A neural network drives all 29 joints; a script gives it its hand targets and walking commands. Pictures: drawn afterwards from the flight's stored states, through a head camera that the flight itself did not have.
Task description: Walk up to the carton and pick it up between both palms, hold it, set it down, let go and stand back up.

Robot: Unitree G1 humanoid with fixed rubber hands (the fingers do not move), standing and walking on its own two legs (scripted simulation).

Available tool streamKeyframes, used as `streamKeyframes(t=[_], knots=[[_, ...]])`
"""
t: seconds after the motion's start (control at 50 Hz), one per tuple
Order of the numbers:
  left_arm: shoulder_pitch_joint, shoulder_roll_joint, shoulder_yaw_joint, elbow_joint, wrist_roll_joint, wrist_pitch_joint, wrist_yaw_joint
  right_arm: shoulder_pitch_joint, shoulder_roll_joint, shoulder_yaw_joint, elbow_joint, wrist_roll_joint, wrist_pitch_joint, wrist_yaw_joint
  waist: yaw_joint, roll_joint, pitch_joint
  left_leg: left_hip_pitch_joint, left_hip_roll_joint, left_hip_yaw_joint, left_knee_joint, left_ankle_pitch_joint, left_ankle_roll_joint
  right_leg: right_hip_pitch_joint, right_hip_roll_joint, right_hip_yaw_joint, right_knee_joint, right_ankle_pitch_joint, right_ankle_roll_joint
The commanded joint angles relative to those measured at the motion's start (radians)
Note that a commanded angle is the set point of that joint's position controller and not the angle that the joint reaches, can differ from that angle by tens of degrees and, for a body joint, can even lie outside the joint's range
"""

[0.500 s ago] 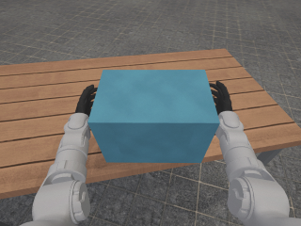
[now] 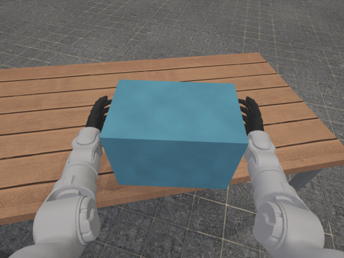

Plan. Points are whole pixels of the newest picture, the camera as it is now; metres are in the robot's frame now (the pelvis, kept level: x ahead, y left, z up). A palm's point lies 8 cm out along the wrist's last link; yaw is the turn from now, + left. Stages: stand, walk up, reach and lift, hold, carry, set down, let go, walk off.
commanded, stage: set down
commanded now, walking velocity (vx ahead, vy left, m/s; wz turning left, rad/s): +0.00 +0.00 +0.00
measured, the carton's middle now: (174, 136) +0.41 +0.02 +0.04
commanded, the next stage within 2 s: none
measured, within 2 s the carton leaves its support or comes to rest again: rests again in 1.58 s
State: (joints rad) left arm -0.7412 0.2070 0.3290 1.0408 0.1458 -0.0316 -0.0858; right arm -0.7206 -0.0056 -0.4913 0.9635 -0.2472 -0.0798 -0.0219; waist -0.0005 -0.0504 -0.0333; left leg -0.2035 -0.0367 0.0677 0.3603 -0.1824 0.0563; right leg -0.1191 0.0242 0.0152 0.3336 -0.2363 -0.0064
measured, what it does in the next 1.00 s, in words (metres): stands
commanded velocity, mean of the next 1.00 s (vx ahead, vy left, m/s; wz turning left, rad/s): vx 0.00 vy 0.00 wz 0.00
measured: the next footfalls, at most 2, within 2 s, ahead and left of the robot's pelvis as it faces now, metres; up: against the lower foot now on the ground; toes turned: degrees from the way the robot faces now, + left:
none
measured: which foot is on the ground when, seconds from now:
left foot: down 0.00-1.00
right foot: down 0.00-1.00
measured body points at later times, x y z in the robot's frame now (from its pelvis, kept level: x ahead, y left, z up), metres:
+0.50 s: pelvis +0.01 +0.00 +0.00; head +0.05 +0.02 +0.45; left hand +0.43 +0.22 +0.05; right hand +0.43 -0.17 +0.07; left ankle +0.00 +0.08 -0.75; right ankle -0.04 -0.11 -0.75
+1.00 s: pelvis +0.01 -0.02 +0.00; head +0.10 -0.01 +0.44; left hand +0.44 +0.20 +0.02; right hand +0.44 -0.19 +0.03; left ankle +0.01 +0.08 -0.74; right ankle -0.04 -0.11 -0.75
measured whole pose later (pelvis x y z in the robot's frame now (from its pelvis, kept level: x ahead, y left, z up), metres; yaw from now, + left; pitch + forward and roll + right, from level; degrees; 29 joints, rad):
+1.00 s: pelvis +0.01 -0.02 +0.00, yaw +0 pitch +16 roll +1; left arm -0.80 0.24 0.39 1.18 0.14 -0.29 -0.09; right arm -0.76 0.01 -0.54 1.03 -0.37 -0.30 -0.06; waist 0.00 -0.05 -0.09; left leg -0.48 -0.02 0.07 0.36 -0.12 0.03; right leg -0.40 0.04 0.01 0.33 -0.21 -0.01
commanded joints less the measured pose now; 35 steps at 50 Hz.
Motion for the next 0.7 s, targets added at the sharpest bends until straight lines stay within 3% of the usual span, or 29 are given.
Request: streamKeyframes(t=[0.0,0.02,0.04,0.06,0.1,0.12,0.14,0.22,0.26,0.3,0.38,0.44,0.46,0.48,0.52,0.54,0.56,0.58,0.64,0.66,0.68], knots=[[-0.805,-0.369,-0.144,-0.076,-0.026,-0.114,-0.125,-0.644,0.437,0.209,-0.135,-0.05,-0.072,0.125,0.028,0.051,-0.432,0.151,0.079,0.003,-0.043,0.298,-0.07,0.01,-0.043,-0.05,-0.027,0.25,0.06],[-0.804,-0.37,-0.141,-0.084,-0.025,-0.112,-0.123,-0.671,0.426,0.21,-0.154,-0.048,-0.072,0.132,0.037,0.063,-0.456,0.168,0.086,-0.001,-0.034,0.318,-0.069,-0.011,-0.04,-0.049,-0.028,0.245,0.056],[-0.844,-0.382,-0.171,-0.092,-0.04,-0.117,-0.123,-0.659,0.411,0.185,-0.135,-0.061,-0.078,0.126,-0.005,0.077,-0.477,0.212,0.089,-0.008,-0.021,0.375,-0.087,-0.036,-0.034,-0.067,-0.023,0.251,0.057],[-0.806,-0.352,-0.138,-0.072,-0.02,-0.12,-0.122,-0.645,0.417,0.195,-0.124,-0.059,-0.066,0.128,0.025,0.074,-0.453,0.195,0.084,-0.001,-0.024,0.366,-0.084,-0.024,-0.04,-0.057,-0.028,0.265,0.059],[-0.794,-0.33,-0.094,-0.029,-0.002,-0.121,-0.13,-0.614,0.442,0.196,-0.1,-0.068,-0.047,0.125,0.029,0.036,-0.406,0.148,0.079,0.006,-0.033,0.313,-0.066,0.017,-0.047,-0.045,-0.022,0.278,0.067],[-0.787,-0.339,-0.104,-0.043,-0.009,-0.113,-0.136,-0.604,0.426,0.18,-0.094,-0.067,-0.044,0.129,0.005,0.053,-0.399,0.163,0.084,0.001,-0.04,0.313,-0.067,0.006,-0.044,-0.055,-0.022,0.263,0.068],[-0.769,-0.345,-0.08,-0.03,-0.001,-0.111,-0.138,-0.614,0.426,0.183,-0.119,-0.073,-0.043,0.125,0.027,0.029,-0.409,0.148,0.082,0.004,-0.044,0.314,-0.062,0.024,-0.047,-0.046,-0.019,0.297,0.07],[-0.789,-0.329,-0.065,-0.041,0.022,-0.109,-0.144,-0.629,0.427,0.143,-0.12,-0.088,-0.032,0.125,0.01,0.053,-0.396,0.122,0.078,0.0,-0.032,0.314,-0.061,0.025,-0.05,-0.042,-0.001,0.299,0.069],[-0.767,-0.328,-0.041,-0.004,0.031,-0.107,-0.142,-0.624,0.443,0.176,-0.141,-0.096,-0.028,0.124,0.042,0.027,-0.398,0.109,0.071,0.006,-0.032,0.305,-0.049,0.038,-0.056,-0.036,0.01,0.354,0.078],[-0.793,-0.318,-0.043,-0.022,0.027,-0.11,-0.141,-0.628,0.422,0.145,-0.136,-0.109,-0.023,0.124,0.017,0.037,-0.396,0.14,0.076,-0.004,-0.026,0.32,-0.05,-0.006,-0.055,-0.042,0.006,0.32,0.078],[-0.831,-0.366,-0.092,-0.089,0.002,-0.142,-0.127,-0.609,0.459,0.144,-0.114,-0.14,-0.056,0.123,-0.005,0.078,-0.535,0.294,0.096,-0.032,0.049,0.536,-0.069,-0.177,-0.053,-0.063,0.002,0.305,0.068],[-0.847,-0.38,-0.112,-0.08,-0.008,-0.161,-0.111,-0.615,0.458,0.141,-0.098,-0.144,-0.085,0.125,-0.003,0.118,-0.603,0.379,0.108,-0.052,0.095,0.655,-0.08,-0.282,-0.05,-0.072,-0.013,0.275,0.057],[-0.833,-0.41,-0.127,-0.073,-0.009,-0.157,-0.107,-0.617,0.442,0.115,-0.095,-0.162,-0.1,0.126,-0.02,0.119,-0.613,0.415,0.119,-0.06,0.108,0.708,-0.09,-0.338,-0.042,-0.091,-0.016,0.256,0.052],[-0.859,-0.403,-0.121,-0.085,-0.018,-0.176,-0.103,-0.62,0.468,0.139,-0.094,-0.16,-0.108,0.128,0.0,0.128,-0.666,0.463,0.123,-0.065,0.128,0.747,-0.09,-0.395,-0.047,-0.086,-0.023,0.252,0.055],[-0.868,-0.438,-0.16,-0.098,-0.021,-0.191,-0.093,-0.61,0.47,0.115,-0.049,-0.185,-0.137,0.124,-0.04,0.155,-0.708,0.527,0.139,-0.089,0.159,0.839,-0.104,-0.479,-0.045,-0.1,-0.029,0.224,0.041],[-0.84,-0.448,-0.147,-0.105,-0.013,-0.203,-0.085,-0.604,0.488,0.124,-0.048,-0.184,-0.149,0.124,-0.008,0.174,-0.739,0.565,0.144,-0.087,0.18,0.906,-0.106,-0.536,-0.047,-0.095,-0.036,0.212,0.036],[-0.816,-0.466,-0.159,-0.069,-0.03,-0.203,-0.08,-0.612,0.486,0.139,-0.044,-0.192,-0.175,0.127,0.008,0.155,-0.775,0.562,0.151,-0.089,0.209,0.981,-0.106,-0.559,-0.049,-0.098,-0.055,0.249,0.017],[-0.835,-0.47,-0.175,-0.09,-0.037,-0.214,-0.07,-0.605,0.478,0.11,0.001,-0.2,-0.185,0.127,-0.006,0.178,-0.795,0.584,0.164,-0.1,0.221,1.035,-0.112,-0.61,-0.046,-0.104,-0.069,0.217,0.0],[-0.747,-0.45,-0.151,-0.005,-0.029,-0.226,-0.066,-0.559,0.483,0.131,0.031,-0.204,-0.216,0.125,0.024,0.162,-0.795,0.546,0.157,-0.087,0.244,1.086,-0.099,-0.597,-0.057,-0.08,-0.105,0.285,-0.026],[-0.711,-0.453,-0.145,0.015,-0.019,-0.234,-0.068,-0.539,0.502,0.144,0.036,-0.218,-0.23,0.118,0.023,0.141,-0.804,0.528,0.153,-0.085,0.25,1.103,-0.092,-0.583,-0.061,-0.083,-0.086,0.354,-0.016],[-0.707,-0.452,-0.162,-0.016,-0.029,-0.245,-0.066,-0.522,0.512,0.157,0.081,-0.211,-0.235,0.116,0.017,0.145,-0.783,0.57,0.161,-0.093,0.248,1.128,-0.083,-0.637,-0.068,-0.081,-0.086,0.346,-0.006]])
